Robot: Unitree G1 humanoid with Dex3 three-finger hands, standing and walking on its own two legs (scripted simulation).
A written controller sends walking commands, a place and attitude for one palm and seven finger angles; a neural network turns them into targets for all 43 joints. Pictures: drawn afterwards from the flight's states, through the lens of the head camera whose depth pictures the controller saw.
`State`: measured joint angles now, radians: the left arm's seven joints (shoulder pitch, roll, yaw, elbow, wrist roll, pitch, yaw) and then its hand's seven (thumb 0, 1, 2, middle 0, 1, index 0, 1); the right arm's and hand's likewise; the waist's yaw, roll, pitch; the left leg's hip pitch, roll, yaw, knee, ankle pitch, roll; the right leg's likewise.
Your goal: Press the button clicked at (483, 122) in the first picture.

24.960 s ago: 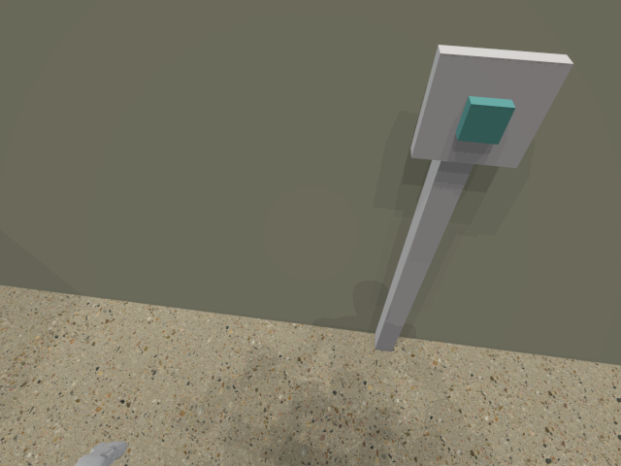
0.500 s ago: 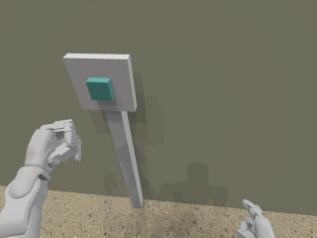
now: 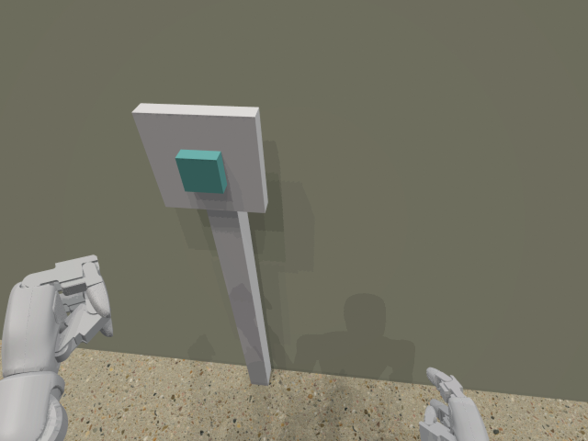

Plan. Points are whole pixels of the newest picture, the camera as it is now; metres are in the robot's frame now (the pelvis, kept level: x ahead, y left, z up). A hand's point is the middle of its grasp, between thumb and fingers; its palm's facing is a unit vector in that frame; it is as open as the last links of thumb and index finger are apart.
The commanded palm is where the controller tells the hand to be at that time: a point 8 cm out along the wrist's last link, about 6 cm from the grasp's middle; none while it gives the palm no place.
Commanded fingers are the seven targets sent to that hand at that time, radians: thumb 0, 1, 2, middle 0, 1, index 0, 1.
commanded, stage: draw the hand back to the body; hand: left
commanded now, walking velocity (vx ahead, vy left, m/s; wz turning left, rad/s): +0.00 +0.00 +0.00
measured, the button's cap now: (203, 170) +0.46 +0.20 +0.15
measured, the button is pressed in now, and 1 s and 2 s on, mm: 0 0 0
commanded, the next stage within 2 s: step back with the hand held close in 0.44 s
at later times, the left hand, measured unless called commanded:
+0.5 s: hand (100, 320) +0.19 +0.23 +0.16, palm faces +0.41 -0.84 -0.35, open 3.1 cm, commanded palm +0.13 +0.27 +0.17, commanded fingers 0.00 0.90 0.90 -1.30 -1.50 -1.30 -1.50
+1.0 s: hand (64, 354) +0.15 +0.24 +0.15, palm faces +0.31 -0.82 -0.48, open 3.1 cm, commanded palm +0.09 +0.28 +0.17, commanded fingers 0.00 0.90 0.90 -1.30 -1.50 -1.30 -1.50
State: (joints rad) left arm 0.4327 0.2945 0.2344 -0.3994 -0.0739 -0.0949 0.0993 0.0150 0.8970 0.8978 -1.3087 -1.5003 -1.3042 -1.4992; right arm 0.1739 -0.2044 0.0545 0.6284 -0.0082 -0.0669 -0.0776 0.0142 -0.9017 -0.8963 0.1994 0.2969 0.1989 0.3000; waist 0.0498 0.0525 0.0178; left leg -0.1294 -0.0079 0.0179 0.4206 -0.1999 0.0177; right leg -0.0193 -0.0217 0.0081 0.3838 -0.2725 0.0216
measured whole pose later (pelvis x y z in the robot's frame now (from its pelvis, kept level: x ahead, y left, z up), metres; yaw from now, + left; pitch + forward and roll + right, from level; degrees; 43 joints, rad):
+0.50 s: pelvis +0.01 -0.01 +0.00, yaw +0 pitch -5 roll +0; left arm 0.54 0.31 0.27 -0.49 -0.07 -0.07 0.11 0.02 0.89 0.90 -1.31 -1.50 -1.30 -1.50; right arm 0.18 -0.21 0.04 0.61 -0.01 -0.05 -0.09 0.01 -0.90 -0.90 0.20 0.30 0.20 0.30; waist 0.07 0.05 0.01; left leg -0.13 0.01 0.00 0.43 -0.22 0.00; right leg -0.01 0.00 -0.01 0.37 -0.28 0.00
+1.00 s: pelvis -0.04 +0.00 +0.00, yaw +0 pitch +0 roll -2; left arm 0.64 0.42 0.36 -0.59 -0.07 -0.15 0.12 0.02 0.89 0.90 -1.31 -1.50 -1.30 -1.50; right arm 0.18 -0.23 -0.01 0.52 0.02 0.06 -0.08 0.01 -0.90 -0.90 0.20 0.30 0.20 0.30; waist 0.00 0.02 0.03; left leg -0.33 0.01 0.01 0.50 -0.16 0.02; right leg -0.21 0.00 0.00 0.44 -0.23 0.03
